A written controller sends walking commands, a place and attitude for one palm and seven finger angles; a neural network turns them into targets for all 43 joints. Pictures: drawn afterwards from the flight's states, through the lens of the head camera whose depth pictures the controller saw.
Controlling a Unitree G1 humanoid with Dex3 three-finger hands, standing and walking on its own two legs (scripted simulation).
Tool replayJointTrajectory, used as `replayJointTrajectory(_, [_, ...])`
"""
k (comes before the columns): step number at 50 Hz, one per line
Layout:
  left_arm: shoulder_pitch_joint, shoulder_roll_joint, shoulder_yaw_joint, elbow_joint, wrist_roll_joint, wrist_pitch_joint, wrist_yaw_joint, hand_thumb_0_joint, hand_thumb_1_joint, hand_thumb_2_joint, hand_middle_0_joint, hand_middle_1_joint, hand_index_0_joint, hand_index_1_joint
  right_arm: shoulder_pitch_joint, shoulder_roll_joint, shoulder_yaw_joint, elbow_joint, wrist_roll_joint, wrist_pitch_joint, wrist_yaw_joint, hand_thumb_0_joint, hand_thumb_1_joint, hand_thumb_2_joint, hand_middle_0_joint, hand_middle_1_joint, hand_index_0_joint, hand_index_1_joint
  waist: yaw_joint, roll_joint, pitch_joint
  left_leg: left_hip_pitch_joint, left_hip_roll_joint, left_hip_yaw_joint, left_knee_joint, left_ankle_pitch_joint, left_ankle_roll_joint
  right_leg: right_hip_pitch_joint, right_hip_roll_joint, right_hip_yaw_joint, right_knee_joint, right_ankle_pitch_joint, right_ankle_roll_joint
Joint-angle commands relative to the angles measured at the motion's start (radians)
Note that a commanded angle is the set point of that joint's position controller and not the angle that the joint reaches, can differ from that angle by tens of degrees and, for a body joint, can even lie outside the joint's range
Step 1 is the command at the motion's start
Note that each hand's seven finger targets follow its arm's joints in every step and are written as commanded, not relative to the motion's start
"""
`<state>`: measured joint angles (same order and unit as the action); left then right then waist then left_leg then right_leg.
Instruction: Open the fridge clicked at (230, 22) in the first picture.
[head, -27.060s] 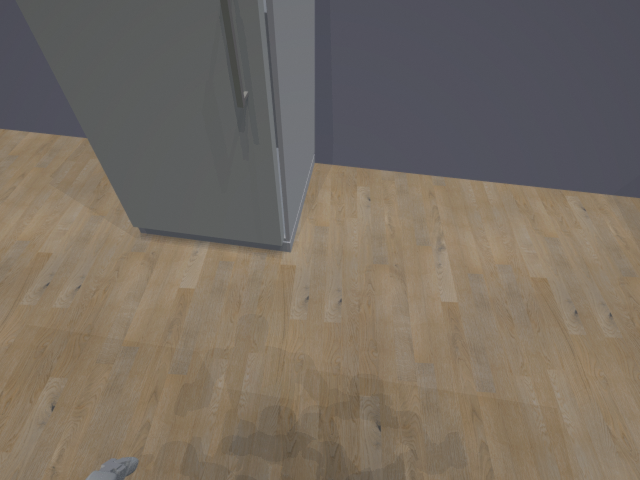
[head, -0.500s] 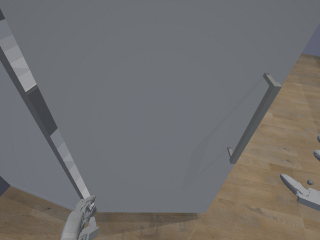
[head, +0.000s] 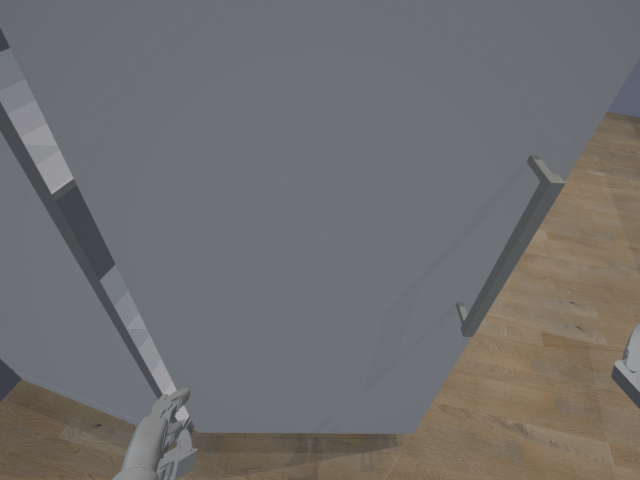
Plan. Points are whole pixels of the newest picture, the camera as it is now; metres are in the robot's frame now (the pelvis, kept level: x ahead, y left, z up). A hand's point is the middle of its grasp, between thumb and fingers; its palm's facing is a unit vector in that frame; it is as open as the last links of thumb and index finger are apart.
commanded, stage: draw the hand back to the body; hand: right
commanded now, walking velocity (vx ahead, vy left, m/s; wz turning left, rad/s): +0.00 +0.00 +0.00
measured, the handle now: (496, 260) +0.38 -0.25 +0.09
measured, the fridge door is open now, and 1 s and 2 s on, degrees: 71 71 71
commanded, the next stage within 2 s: step back with the hand held close in 0.12 s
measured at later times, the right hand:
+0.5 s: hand (627, 385) +0.17 -0.27 +0.15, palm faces +0.39 +0.81 -0.45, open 7.4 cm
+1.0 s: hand out of the picture +0.06 -0.32 +0.16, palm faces +0.52 +0.75 -0.41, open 7.4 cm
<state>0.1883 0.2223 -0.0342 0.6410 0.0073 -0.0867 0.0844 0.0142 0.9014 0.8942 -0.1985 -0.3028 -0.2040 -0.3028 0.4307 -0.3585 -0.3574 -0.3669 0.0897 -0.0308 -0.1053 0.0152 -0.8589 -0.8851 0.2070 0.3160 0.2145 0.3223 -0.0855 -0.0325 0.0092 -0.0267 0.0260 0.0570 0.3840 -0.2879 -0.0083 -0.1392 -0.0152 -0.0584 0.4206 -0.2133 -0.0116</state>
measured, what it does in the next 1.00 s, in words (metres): shifts its weight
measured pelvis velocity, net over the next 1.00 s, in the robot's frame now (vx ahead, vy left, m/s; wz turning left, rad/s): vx -0.11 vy -0.04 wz -0.06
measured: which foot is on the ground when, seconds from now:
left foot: down 0.00-1.00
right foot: down 0.00-1.00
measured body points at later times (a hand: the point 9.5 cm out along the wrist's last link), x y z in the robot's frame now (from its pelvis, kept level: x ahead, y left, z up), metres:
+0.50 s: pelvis -0.03 -0.01 +0.00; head -0.02 -0.01 +0.45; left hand +0.16 +0.22 -0.08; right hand +0.14 -0.31 +0.18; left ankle -0.05 +0.12 -0.74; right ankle +0.01 -0.11 -0.74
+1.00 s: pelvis -0.11 -0.04 -0.02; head -0.10 -0.06 +0.43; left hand +0.08 +0.18 -0.09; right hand +0.03 -0.36 +0.18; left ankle -0.05 +0.11 -0.74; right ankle +0.01 -0.11 -0.74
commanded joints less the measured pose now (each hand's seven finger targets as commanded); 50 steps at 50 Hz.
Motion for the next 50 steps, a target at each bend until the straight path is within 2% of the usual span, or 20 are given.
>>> replayJointTrajectory(1, [-0.134,0.109,0.044,-0.161,0.004,-0.057,0.014,0.0,0.9,0.9,-0.2,-0.3,-0.2,-0.3,-0.114,-0.2,-0.117,-0.218,-0.007,-0.073,-0.017,0.0,-0.9,-0.9,0.2,0.3,0.2,0.3,0.008,-0.043,-0.068,-0.106,-0.021,-0.013,-0.062,0.248,0.017,0.111,0.004,0.037,-0.046,0.205,-0.019])
replayJointTrajectory(7, [-0.139,0.114,0.047,-0.154,0.005,-0.059,0.016,0.0,0.9,0.9,-0.2,-0.3,-0.2,-0.3,-0.109,-0.201,-0.122,-0.192,-0.005,-0.077,-0.013,0.0,-0.9,-0.9,0.2,0.3,0.2,0.3,0.007,-0.018,-0.044,-0.107,-0.023,-0.014,-0.086,0.213,0.017,0.108,0.003,0.037,-0.062,0.168,-0.02])
replayJointTrajectory(11, [-0.137,0.109,0.047,-0.157,0.006,-0.059,0.013,0.0,0.9,0.9,-0.2,-0.3,-0.2,-0.3,-0.098,-0.193,-0.12,-0.191,-0.004,-0.082,-0.011,0.0,-0.9,-0.9,0.2,0.3,0.2,0.3,0.005,-0.012,-0.065,-0.093,-0.021,-0.015,-0.078,0.225,0.015,0.11,0.006,0.035,-0.061,0.176,-0.021])
replayJointTrajectory(12, [-0.147,0.111,0.047,-0.16,0.006,-0.065,0.012,0.0,0.9,0.9,-0.2,-0.3,-0.2,-0.3,-0.128,-0.152,-0.058,-0.224,-0.008,-0.085,-0.004,0.0,-0.9,-0.9,0.2,0.3,0.2,0.3,0.012,-0.006,-0.065,-0.098,-0.021,-0.017,-0.087,0.231,0.013,0.122,0.007,0.033,-0.061,0.178,-0.025])
replayJointTrajectory(13, [-0.16,0.135,0.046,-0.195,-0.001,-0.038,0.007,0.0,0.9,0.9,-0.2,-0.3,-0.2,-0.3,-0.247,-0.295,-0.183,-0.309,-0.019,-0.123,-0.018,0.0,-0.9,-0.9,0.2,0.3,0.2,0.3,0.051,-0.004,0.005,-0.199,0.028,-0.069,-0.145,0.293,0.002,0.05,-0.013,0.041,-0.002,0.152,-0.04])
replayJointTrajectory(14, [-0.152,0.115,0.042,-0.175,0.005,-0.019,0.008,0.0,0.9,0.9,-0.2,-0.3,-0.2,-0.3,-0.14,-0.226,-0.136,-0.218,-0.02,-0.125,-0.011,0.0,-0.9,-0.9,0.2,0.3,0.2,0.3,0.054,0.05,-0.001,-0.198,0.05,-0.059,-0.136,0.324,0.003,0.034,-0.01,0.051,0.019,0.16,-0.039])
replayJointTrajectory(15, [-0.141,0.112,0.045,-0.187,0.004,-0.004,0.005,0.0,0.9,0.9,-0.2,-0.3,-0.2,-0.3,-0.075,-0.199,-0.117,-0.197,-0.023,-0.125,-0.007,0.0,-0.9,-0.9,0.2,0.3,0.2,0.3,0.052,0.073,-0.026,-0.195,0.058,-0.056,-0.126,0.346,0.001,0.032,-0.011,0.048,0.032,0.176,-0.038])
replayJointTrajectory(19, [-0.125,0.116,0.058,-0.219,0.0,0.04,0.005,0.0,0.9,0.9,-0.2,-0.3,-0.2,-0.3,0.027,-0.216,-0.147,-0.258,-0.02,-0.141,-0.014,0.0,-0.9,-0.9,0.2,0.3,0.2,0.3,0.054,-0.017,-0.132,-0.16,0.049,-0.043,-0.061,0.425,-0.007,0.049,-0.024,0.044,0.031,0.326,-0.037])
replayJointTrajectory(23, [-0.117,0.119,0.065,-0.245,-0.008,0.062,0.01,0.0,0.9,0.9,-0.2,-0.3,-0.2,-0.3,0.074,-0.241,-0.175,-0.288,-0.009,-0.152,-0.021,0.0,-0.9,-0.9,0.2,0.3,0.2,0.3,0.057,0.001,-0.173,-0.156,0.033,-0.036,-0.032,0.415,-0.011,0.039,-0.036,0.052,0.024,0.372,-0.034])
replayJointTrajectory(28, [-0.11,0.126,0.071,-0.256,-0.014,0.056,0.017,0.0,0.9,0.9,-0.2,-0.3,-0.2,-0.3,0.081,-0.25,-0.18,-0.307,-0.006,-0.171,-0.03,0.0,-0.9,-0.9,0.2,0.3,0.2,0.3,0.062,-0.02,-0.159,-0.167,0.013,-0.04,-0.019,0.298,-0.014,-0.019,-0.05,0.073,-0.016,0.248,-0.038])
replayJointTrajectory(32, [-0.108,0.146,0.076,-0.261,-0.014,0.036,0.019,0.0,0.9,0.9,-0.2,-0.3,-0.2,-0.3,0.06,-0.256,-0.186,-0.325,-0.015,-0.191,-0.038,0.0,-0.9,-0.9,0.2,0.3,0.2,0.3,0.065,-0.054,-0.121,-0.14,-0.012,-0.045,-0.003,0.14,-0.012,-0.144,-0.066,0.118,-0.091,-0.014,-0.05])
replayJointTrajectory(34, [-0.105,0.148,0.076,-0.263,-0.015,0.023,0.019,0.0,0.9,0.9,-0.2,-0.3,-0.2,-0.3,0.064,-0.24,-0.184,-0.31,-0.024,-0.204,-0.04,0.0,-0.9,-0.9,0.2,0.3,0.2,0.3,0.064,-0.078,-0.095,-0.092,-0.025,-0.048,0.038,0.081,-0.013,-0.256,-0.088,0.151,-0.139,-0.18,-0.066])
replayJointTrajectory(37, [-0.113,0.164,0.083,-0.269,-0.016,-0.002,0.019,0.0,0.9,0.9,-0.2,-0.3,-0.2,-0.3,0.044,-0.243,-0.206,-0.33,-0.046,-0.226,-0.04,0.0,-0.9,-0.9,0.2,0.3,0.2,0.3,0.056,-0.158,-0.089,0.043,-0.063,-0.048,0.167,0.055,-0.015,-0.465,-0.133,0.227,-0.219,-0.431,-0.099])
replayJointTrajectory(39, [-0.103,0.156,0.086,-0.265,-0.016,-0.02,0.017,0.0,0.9,0.9,-0.2,-0.3,-0.2,-0.3,0.069,-0.239,-0.219,-0.326,-0.052,-0.238,-0.039,0.0,-0.9,-0.9,0.2,0.3,0.2,0.3,0.053,-0.17,-0.094,0.073,-0.076,-0.06,0.223,0.062,-0.01,-0.536,-0.149,0.256,-0.221,-0.487,-0.112])
replayJointTrajectory(42, [-0.083,0.15,0.094,-0.255,-0.012,-0.04,0.009,0.0,0.9,0.9,-0.2,-0.3,-0.2,-0.3,0.111,-0.259,-0.25,-0.347,-0.048,-0.255,-0.034,0.0,-0.9,-0.9,0.2,0.3,0.2,0.3,0.057,-0.081,-0.13,0.002,-0.06,-0.109,0.156,0.026,0.007,-0.479,-0.115,0.223,-0.127,-0.44,-0.094])
replayJointTrajectory(43, [-0.075,0.137,0.091,-0.25,-0.014,-0.044,0.006,0.0,0.9,0.9,-0.2,-0.3,-0.2,-0.3,0.094,-0.231,-0.218,-0.363,-0.043,-0.258,-0.032,0.0,-0.9,-0.9,0.2,0.3,0.2,0.3,0.065,-0.031,-0.115,-0.081,-0.035,-0.136,0.101,-0.021,0.02,-0.427,-0.087,0.194,-0.075,-0.405,-0.075])
replayJointTrajectory(46, [-0.051,0.129,0.09,-0.204,-0.004,-0.055,0.006,0.0,0.9,0.9,-0.2,-0.3,-0.2,-0.3,0.018,-0.224,-0.179,-0.359,-0.04,-0.264,-0.043,0.0,-0.9,-0.9,0.2,0.3,0.2,0.3,0.084,0.079,-0.078,-0.413,0.071,-0.254,-0.097,-0.197,0.072,-0.168,-0.015,0.114,0.137,-0.235,-0.021])
replayJointTrajectory(47, [-0.044,0.133,0.09,-0.183,-0.001,-0.059,0.008,0.0,0.9,0.9,-0.2,-0.3,-0.2,-0.3,-0.022,-0.226,-0.166,-0.368,-0.041,-0.265,-0.051,0.0,-0.9,-0.9,0.2,0.3,0.2,0.3,0.092,0.086,-0.085,-0.486,0.1,-0.267,-0.124,-0.181,0.084,-0.078,-0.005,0.102,0.194,-0.175,-0.011])
replayJointTrajectory(48, [-0.042,0.122,0.084,-0.172,0.0,-0.062,0.011,0.0,0.9,0.9,-0.2,-0.3,-0.2,-0.3,-0.037,-0.222,-0.153,-0.349,-0.044,-0.265,-0.057,0.0,-0.9,-0.9,0.2,0.3,0.2,0.3,0.096,0.101,-0.081,-0.523,0.107,-0.249,-0.121,-0.142,0.077,-0.032,-0.005,0.095,0.209,-0.137,-0.009])
replayJointTrajectory(50, [-0.056,0.132,0.082,-0.169,-0.004,-0.068,0.017,0.0,0.9,0.9,-0.2,-0.3,-0.2,-0.3,-0.085,-0.227,-0.147,-0.341,-0.046,-0.268,-0.063,0.0,-0.9,-0.9,0.2,0.3,0.2,0.3,0.097,0.046,-0.069,-0.52,0.055,-0.18,-0.068,-0.138,0.046,-0.036,-0.033,0.14,0.119,-0.164,-0.016])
